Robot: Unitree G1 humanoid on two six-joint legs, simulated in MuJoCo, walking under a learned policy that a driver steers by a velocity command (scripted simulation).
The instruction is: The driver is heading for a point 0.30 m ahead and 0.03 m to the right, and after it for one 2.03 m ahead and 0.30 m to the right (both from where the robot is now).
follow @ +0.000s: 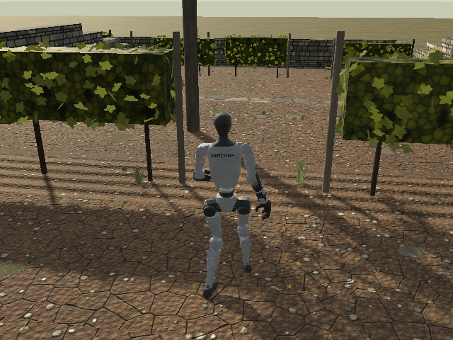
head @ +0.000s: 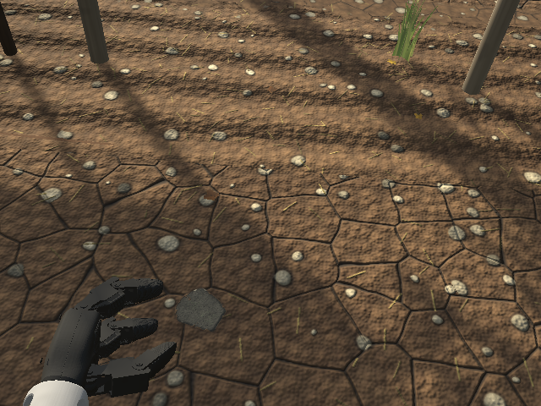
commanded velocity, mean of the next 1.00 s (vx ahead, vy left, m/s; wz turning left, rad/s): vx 1.00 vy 0.00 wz -0.19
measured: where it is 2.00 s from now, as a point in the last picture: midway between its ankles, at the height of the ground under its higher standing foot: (305, 110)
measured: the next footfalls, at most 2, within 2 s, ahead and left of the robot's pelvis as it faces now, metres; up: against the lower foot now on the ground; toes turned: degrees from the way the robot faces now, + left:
right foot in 0.08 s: +0.22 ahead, -0.16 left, -0.18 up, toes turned +7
left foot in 0.46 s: +0.63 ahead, +0.10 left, -0.18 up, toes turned +6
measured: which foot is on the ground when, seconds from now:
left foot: down 0.00-0.08, up 0.10-0.44, down 0.46-0.92, up 0.94-1.00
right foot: up 0.00-0.06, down 0.08-0.48, up 0.50-0.90, down 0.92-1.00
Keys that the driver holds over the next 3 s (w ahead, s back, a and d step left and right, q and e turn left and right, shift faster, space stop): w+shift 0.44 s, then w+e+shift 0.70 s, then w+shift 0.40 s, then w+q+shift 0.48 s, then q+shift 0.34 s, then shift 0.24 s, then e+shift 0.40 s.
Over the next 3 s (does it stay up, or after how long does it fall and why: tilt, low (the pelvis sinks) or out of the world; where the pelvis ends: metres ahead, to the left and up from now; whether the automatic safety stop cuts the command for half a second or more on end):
stays up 2.18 -0.43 -0.10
